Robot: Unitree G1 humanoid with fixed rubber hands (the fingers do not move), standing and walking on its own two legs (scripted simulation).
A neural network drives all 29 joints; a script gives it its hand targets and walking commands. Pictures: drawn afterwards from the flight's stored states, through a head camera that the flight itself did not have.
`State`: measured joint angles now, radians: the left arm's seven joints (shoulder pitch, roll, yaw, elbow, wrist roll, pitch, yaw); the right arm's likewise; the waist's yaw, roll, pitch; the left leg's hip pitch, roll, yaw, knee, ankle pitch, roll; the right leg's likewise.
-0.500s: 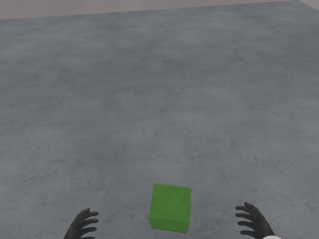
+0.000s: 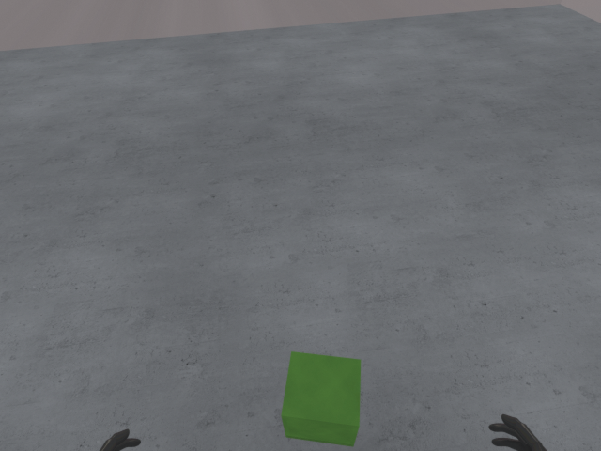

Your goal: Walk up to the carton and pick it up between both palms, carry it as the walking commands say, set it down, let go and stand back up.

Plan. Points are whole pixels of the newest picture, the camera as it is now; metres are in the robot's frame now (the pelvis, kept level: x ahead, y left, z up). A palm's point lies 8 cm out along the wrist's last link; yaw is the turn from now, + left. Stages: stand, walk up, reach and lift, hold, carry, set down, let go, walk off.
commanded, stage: stand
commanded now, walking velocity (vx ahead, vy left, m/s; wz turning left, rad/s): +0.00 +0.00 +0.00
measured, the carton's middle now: (322, 399) +0.43 -0.02 -0.67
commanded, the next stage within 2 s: none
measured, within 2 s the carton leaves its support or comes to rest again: neither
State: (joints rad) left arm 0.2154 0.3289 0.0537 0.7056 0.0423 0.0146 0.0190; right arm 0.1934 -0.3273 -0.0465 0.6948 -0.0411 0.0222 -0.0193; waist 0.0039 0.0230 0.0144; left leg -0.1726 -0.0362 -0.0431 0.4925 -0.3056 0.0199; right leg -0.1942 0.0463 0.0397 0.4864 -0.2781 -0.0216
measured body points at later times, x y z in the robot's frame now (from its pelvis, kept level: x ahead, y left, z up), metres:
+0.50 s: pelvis +0.01 -0.01 +0.01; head +0.01 -0.01 +0.46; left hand +0.12 +0.30 -0.10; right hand +0.14 -0.30 -0.10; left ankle -0.03 +0.11 -0.74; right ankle -0.01 -0.11 -0.74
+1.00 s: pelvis -0.01 -0.01 +0.01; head -0.01 -0.01 +0.46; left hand +0.09 +0.31 -0.10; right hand +0.10 -0.32 -0.11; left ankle -0.03 +0.11 -0.74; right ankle -0.01 -0.11 -0.74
